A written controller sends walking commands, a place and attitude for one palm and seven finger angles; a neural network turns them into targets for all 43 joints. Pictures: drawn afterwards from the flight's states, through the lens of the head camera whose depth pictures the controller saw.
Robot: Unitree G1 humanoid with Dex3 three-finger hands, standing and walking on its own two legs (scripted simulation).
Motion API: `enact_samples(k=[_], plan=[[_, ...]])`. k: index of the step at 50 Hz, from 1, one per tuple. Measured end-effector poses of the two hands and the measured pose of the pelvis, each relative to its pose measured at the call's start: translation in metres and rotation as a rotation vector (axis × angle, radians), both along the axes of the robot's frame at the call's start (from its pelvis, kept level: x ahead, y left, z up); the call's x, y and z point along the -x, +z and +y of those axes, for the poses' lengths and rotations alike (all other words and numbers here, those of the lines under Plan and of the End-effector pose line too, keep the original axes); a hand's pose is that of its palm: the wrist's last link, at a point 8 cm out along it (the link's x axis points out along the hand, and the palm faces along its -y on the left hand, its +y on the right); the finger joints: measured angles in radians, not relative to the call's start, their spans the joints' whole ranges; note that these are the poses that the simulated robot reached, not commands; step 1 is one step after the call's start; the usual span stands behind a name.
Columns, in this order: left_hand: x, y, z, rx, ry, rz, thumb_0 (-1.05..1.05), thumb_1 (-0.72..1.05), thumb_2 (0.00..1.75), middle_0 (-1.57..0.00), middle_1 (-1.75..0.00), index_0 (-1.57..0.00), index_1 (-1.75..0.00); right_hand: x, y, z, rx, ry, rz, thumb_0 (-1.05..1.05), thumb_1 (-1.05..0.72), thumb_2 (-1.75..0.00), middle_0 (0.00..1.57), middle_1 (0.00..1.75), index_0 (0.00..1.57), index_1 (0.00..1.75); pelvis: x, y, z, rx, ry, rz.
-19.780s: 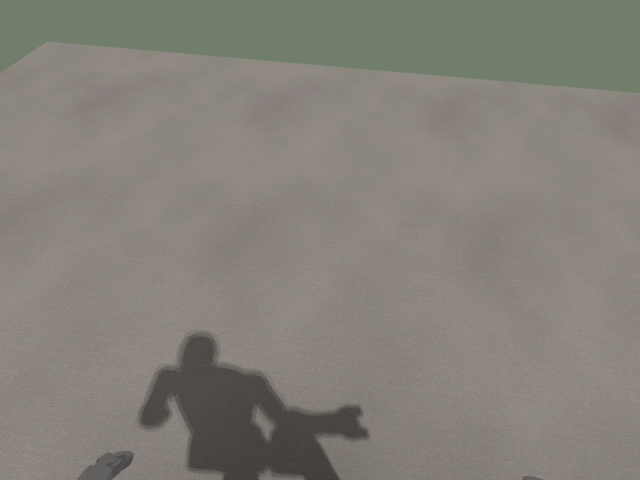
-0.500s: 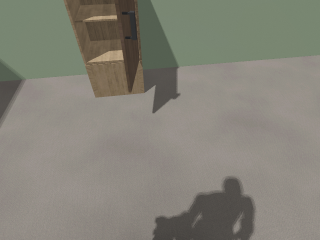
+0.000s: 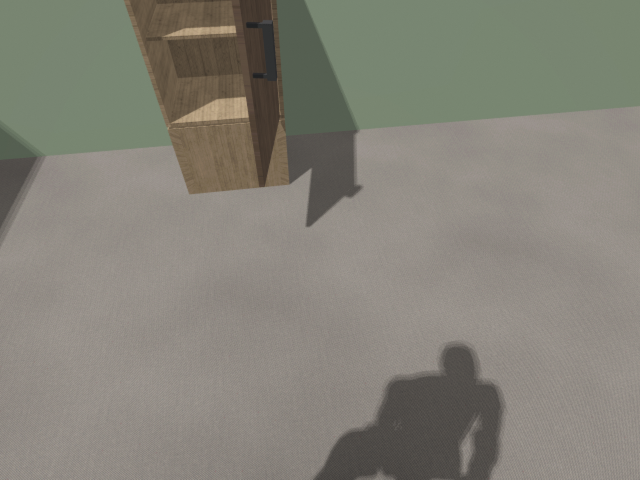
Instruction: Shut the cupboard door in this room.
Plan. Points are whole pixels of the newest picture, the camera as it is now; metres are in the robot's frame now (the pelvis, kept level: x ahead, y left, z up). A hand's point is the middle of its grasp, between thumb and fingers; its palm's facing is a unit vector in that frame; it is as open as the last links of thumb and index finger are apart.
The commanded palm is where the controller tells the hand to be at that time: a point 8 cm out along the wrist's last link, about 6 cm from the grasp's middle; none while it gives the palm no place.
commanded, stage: stand and wait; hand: left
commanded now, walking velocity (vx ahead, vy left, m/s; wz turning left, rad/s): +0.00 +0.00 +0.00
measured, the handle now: (261, 51) +1.07 +0.24 +0.04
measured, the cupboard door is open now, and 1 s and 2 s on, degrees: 78 78 78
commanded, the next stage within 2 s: look at it before walking up in 0.42 s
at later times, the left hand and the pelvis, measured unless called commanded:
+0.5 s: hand out of the picture +0.01 +0.16 -0.18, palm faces +0.03 -0.98 -0.18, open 7.4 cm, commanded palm none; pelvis +0.02 +0.00 +0.00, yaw +0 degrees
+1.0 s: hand out of the picture +0.02 +0.18 -0.18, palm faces +0.02 -0.98 -0.20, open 7.4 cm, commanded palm none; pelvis +0.01 +0.00 +0.00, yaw -1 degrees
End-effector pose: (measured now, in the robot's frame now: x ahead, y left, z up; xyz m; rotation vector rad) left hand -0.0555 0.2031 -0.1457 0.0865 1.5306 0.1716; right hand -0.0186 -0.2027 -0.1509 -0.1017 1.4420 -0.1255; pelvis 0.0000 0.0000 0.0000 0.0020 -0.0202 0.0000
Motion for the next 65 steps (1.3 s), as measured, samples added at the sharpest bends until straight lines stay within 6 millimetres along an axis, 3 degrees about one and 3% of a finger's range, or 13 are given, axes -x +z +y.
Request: enact_samples(k=[7, 14, 41, 65], plan=[[-0.038, -0.004, -0.001, 0.001, -0.027, -0.078, 0.01, 0.9, 0.9, -0.2, -0.29, -0.2, -0.3, -0.001, -0.001, 0.006, -0.006, -0.021, 0.003, 0.01, -0.91, -0.9, 0.2, 0.3, 0.2, 0.3, -0.008, -0.001, 0.0, 0.001, -0.005, -0.003], [-0.056, -0.004, 0.008, -0.025, -0.049, -0.108, 0.02, 0.92, 0.9, -0.2, -0.29, -0.2, -0.3, -0.004, -0.002, 0.004, -0.002, -0.039, -0.005, 0.0, -0.91, -0.9, 0.2, 0.3, 0.2, 0.3, -0.014, -0.002, -0.001, 0.002, -0.011, -0.008], [-0.055, -0.004, 0.009, -0.016, -0.05, -0.107, 0.01, 0.91, 0.9, -0.2, -0.29, -0.2, -0.3, -0.01, 0.003, -0.014, 0.039, -0.026, -0.015, 0.0, -0.91, -0.9, 0.2, 0.3, 0.2, 0.3, -0.013, -0.001, -0.002, 0.004, -0.01, -0.012], [-0.096, 0.012, 0.052, -0.115, -0.103, -0.217, 0.01, 0.9, 0.9, -0.2, -0.29, -0.2, -0.3, -0.04, 0.013, -0.058, 0.119, 0.018, -0.1, 0.01, -0.91, -0.9, 0.21, 0.3, 0.2, 0.3, -0.006, 0.001, -0.004, 0.001, -0.011, -0.02]])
